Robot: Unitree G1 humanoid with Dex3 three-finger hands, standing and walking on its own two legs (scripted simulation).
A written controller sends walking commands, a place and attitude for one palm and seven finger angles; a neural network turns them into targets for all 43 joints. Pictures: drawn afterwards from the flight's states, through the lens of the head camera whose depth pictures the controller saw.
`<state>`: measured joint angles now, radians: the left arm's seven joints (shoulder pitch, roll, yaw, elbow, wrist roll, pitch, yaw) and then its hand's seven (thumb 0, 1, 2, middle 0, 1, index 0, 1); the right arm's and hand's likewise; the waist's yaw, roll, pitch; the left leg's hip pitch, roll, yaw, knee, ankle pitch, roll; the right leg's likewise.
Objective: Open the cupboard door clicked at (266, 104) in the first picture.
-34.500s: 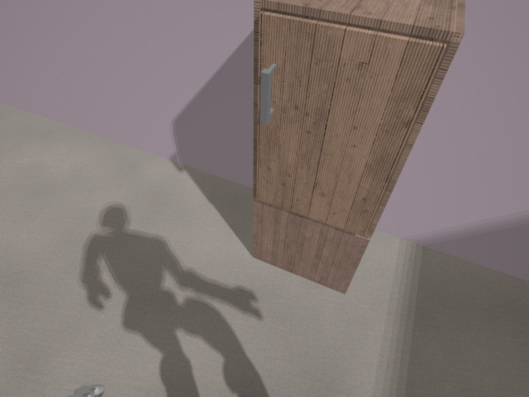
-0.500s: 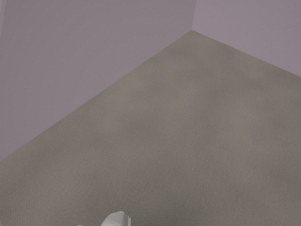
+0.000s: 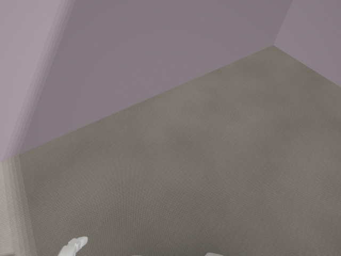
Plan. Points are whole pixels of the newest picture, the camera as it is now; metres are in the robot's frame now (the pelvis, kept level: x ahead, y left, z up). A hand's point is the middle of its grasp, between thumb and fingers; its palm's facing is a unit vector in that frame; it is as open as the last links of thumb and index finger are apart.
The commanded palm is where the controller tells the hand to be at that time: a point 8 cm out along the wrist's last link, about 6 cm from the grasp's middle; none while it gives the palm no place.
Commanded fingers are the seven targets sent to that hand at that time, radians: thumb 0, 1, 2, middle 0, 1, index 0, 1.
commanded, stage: turn to face it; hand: left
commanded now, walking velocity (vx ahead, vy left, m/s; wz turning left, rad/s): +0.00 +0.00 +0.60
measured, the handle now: out of the picture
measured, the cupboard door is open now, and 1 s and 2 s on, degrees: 48 48 48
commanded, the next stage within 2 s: none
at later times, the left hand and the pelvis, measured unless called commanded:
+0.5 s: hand out of the picture -0.02 +0.19 -0.18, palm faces +0.38 -0.89 -0.24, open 7.3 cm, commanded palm none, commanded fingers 0.00 0.90 0.90 -0.20 -0.30 -0.20 -0.30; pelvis +0.01 -0.02 -0.01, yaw +21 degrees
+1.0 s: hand out of the picture +0.04 +0.17 -0.14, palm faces +0.56 -0.77 -0.29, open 7.4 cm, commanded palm none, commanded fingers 0.00 0.90 0.90 -0.20 -0.30 -0.20 -0.30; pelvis +0.06 -0.06 +0.00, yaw +37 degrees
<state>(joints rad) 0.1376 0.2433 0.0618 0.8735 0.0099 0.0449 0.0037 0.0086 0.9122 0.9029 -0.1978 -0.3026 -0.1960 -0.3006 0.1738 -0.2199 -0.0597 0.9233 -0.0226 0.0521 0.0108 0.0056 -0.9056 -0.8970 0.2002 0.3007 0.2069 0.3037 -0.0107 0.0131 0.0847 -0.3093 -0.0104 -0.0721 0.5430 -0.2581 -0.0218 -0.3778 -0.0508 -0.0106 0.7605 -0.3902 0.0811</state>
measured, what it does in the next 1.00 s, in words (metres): steps on the spot, turning left: right foot, then left foot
